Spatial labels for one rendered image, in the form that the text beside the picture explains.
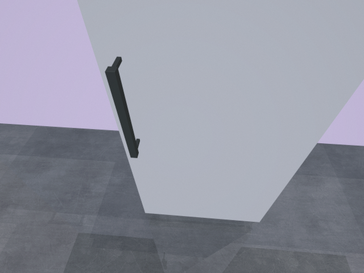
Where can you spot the handle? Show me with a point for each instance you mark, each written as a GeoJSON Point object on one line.
{"type": "Point", "coordinates": [118, 95]}

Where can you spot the fridge door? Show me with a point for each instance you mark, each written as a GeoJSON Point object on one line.
{"type": "Point", "coordinates": [227, 97]}

